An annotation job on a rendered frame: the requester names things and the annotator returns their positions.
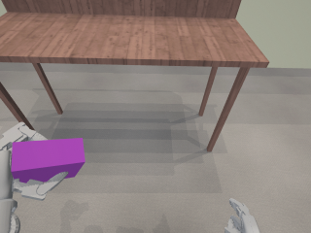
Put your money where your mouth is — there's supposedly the right robot hand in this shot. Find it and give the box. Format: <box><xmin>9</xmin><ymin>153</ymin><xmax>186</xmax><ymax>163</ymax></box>
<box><xmin>225</xmin><ymin>198</ymin><xmax>261</xmax><ymax>233</ymax></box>

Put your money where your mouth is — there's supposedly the sponge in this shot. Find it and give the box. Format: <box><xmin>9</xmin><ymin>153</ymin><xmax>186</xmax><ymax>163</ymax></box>
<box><xmin>11</xmin><ymin>138</ymin><xmax>86</xmax><ymax>183</ymax></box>

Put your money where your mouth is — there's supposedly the table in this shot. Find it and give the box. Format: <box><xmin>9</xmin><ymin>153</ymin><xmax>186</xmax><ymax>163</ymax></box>
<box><xmin>0</xmin><ymin>0</ymin><xmax>269</xmax><ymax>152</ymax></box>

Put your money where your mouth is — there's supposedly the left robot hand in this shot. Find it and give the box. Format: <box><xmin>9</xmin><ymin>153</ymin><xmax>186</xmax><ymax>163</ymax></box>
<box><xmin>0</xmin><ymin>121</ymin><xmax>69</xmax><ymax>201</ymax></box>

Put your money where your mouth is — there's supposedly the left robot forearm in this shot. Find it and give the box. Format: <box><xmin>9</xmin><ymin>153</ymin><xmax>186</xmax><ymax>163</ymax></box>
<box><xmin>0</xmin><ymin>198</ymin><xmax>20</xmax><ymax>233</ymax></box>

